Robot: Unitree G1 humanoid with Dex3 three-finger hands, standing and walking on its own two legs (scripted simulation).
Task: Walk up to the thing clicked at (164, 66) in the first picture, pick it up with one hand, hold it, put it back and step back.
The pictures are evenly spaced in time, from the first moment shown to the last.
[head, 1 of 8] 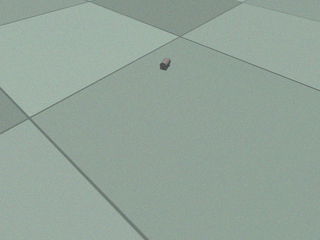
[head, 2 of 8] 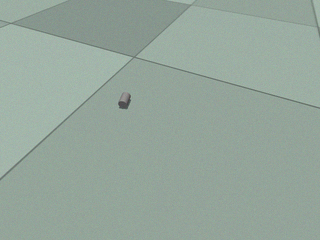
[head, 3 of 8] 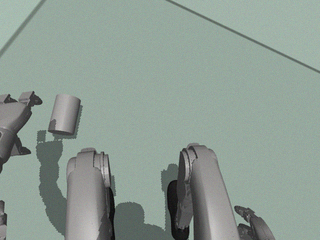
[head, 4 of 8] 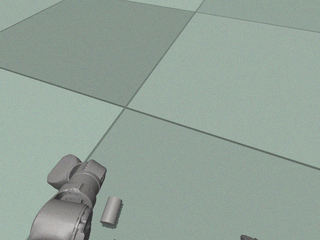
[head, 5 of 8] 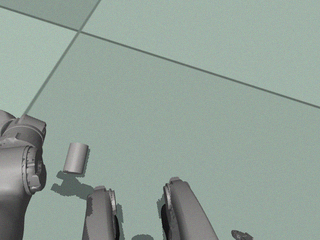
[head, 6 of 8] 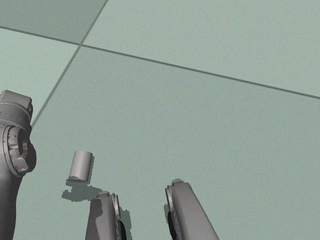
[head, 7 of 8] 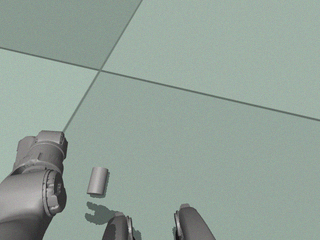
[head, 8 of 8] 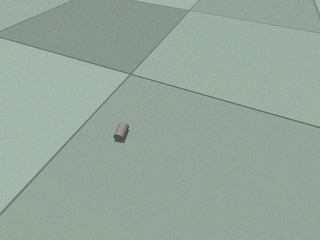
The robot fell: no
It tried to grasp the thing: yes
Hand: left
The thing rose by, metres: 0.00
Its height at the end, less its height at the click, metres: +0.00
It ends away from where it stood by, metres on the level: 0.01
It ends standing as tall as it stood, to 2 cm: yes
